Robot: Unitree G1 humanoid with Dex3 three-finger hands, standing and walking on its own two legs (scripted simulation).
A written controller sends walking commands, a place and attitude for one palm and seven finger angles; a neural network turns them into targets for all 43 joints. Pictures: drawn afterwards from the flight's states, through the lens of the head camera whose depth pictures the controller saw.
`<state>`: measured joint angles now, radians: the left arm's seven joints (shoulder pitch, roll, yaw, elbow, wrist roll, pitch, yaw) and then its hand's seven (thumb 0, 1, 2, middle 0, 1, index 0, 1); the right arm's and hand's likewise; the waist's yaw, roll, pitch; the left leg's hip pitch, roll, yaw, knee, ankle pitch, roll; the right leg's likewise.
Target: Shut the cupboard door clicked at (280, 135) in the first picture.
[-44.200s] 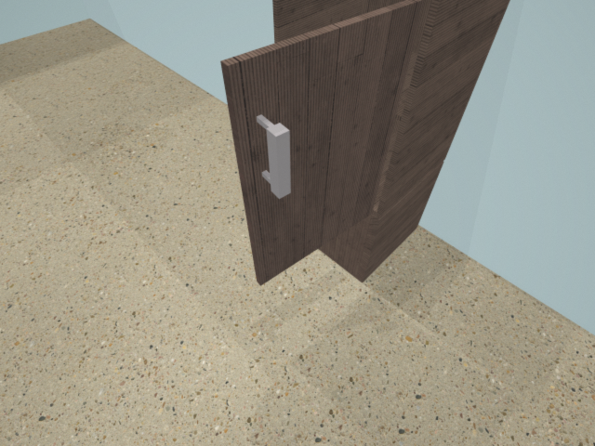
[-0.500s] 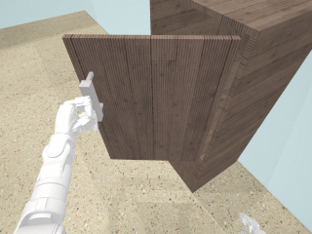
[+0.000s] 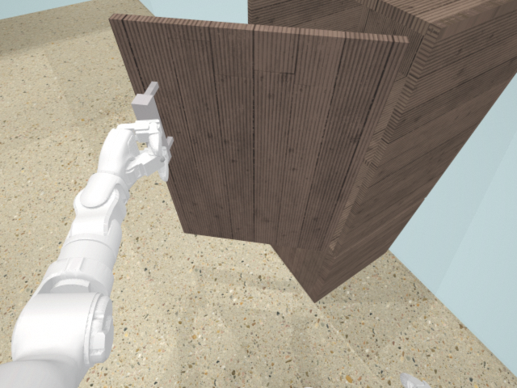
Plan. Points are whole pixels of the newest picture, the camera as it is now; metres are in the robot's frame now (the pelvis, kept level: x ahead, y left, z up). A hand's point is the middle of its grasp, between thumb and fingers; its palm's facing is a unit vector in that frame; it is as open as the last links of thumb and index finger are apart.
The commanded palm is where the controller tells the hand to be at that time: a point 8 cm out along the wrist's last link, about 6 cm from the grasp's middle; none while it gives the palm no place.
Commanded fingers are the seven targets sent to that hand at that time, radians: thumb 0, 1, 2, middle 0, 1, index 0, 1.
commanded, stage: push the door shut along its arc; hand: left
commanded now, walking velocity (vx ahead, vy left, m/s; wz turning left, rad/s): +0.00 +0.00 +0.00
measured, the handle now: (158, 124) +0.52 +0.17 +0.11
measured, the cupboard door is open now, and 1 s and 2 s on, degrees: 49 34 25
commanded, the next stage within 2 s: pull the fist back off the door in 1.34 s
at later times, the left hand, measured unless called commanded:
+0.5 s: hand (188, 129) +0.51 +0.12 +0.11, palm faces -0.28 -0.96 -0.03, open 3.1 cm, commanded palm +0.51 +0.16 +0.11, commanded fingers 0.00 0.90 0.90 -1.30 -1.50 -1.30 -1.50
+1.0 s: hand (220, 108) +0.56 +0.07 +0.12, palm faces -0.39 -0.92 +0.00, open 3.0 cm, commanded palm +0.57 +0.11 +0.11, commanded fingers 0.00 0.90 0.90 -1.30 -1.50 -1.30 -1.50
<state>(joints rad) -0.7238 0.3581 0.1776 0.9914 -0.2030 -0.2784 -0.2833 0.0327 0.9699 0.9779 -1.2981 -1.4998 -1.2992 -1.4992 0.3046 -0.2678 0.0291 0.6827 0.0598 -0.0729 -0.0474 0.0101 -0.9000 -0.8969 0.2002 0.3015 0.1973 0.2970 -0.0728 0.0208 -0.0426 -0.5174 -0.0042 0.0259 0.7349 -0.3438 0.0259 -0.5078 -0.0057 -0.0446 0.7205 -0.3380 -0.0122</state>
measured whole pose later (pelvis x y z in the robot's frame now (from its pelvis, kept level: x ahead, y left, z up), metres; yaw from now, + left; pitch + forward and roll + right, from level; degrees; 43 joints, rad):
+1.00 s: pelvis +0.01 +0.00 -0.03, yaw -2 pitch +20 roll -2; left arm -1.26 0.55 0.28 1.36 -0.07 -0.21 -0.44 0.01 0.88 0.91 -1.30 -1.50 -1.30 -1.50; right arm 0.41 -0.29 0.03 0.66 0.00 -0.02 -0.04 0.00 -0.90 -0.90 0.20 0.30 0.20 0.30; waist -0.25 0.04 -0.05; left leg -0.85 0.03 0.04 0.91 -0.41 0.03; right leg -0.83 0.03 -0.03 0.86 -0.38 -0.01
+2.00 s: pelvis +0.03 +0.00 -0.01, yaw -3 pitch +19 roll -1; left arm -1.08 0.29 0.31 1.22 -0.01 -0.30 0.08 0.01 0.90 0.90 -1.30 -1.50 -1.30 -1.50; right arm 0.53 -0.25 0.00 0.67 -0.04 0.02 0.08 0.00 -0.90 -0.90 0.20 0.30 0.20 0.30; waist -0.20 0.06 -0.11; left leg -0.73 0.04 0.05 0.82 -0.41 0.02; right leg -0.73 0.04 -0.01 0.77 -0.37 -0.02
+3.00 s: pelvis +0.01 -0.01 +0.02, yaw -2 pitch +1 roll +0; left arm -0.27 0.22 0.12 0.34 -0.17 -0.09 -0.07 0.01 0.90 0.90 -1.25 -1.44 -1.25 -1.44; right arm 0.23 -0.26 0.01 0.61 0.07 -0.03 -0.05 0.01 -0.90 -0.90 0.20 0.30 0.19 0.30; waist -0.01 0.05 -0.05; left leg -0.30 0.01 0.05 0.57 -0.30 0.01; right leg -0.31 0.02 -0.01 0.58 -0.29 -0.02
